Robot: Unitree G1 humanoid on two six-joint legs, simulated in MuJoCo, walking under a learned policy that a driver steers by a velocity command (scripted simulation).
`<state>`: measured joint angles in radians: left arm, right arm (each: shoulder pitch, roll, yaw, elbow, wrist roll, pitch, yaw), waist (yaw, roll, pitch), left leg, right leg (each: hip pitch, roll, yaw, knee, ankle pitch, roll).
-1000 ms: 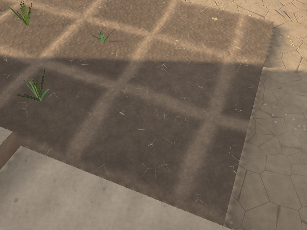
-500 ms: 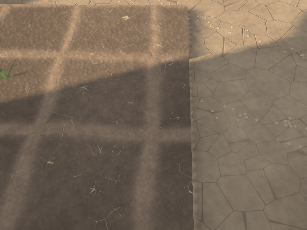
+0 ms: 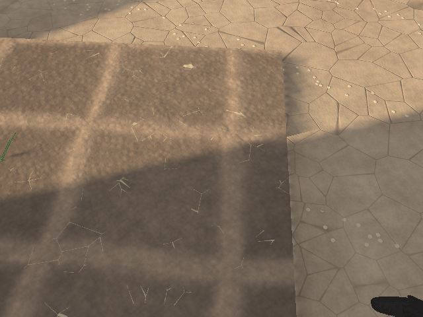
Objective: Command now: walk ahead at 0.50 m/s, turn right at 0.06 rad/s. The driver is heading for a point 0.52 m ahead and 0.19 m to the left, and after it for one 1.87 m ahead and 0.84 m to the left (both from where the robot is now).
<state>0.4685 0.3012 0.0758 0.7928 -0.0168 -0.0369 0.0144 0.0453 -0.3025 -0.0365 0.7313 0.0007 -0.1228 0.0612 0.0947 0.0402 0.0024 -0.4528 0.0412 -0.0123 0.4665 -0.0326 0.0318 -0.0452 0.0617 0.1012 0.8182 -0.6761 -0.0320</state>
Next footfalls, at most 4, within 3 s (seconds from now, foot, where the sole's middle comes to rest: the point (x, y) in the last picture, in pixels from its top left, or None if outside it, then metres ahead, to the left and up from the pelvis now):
0.48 right None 0.46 -0.09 -0.77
0.94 left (174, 274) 0.59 0.21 -0.77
1.40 right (238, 257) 0.67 0.01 -0.77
1.78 left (177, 312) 0.47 0.18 -0.77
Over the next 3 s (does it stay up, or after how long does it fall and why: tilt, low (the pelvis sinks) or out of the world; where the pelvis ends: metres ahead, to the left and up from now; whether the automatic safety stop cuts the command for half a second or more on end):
stays up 0.72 0.26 -0.02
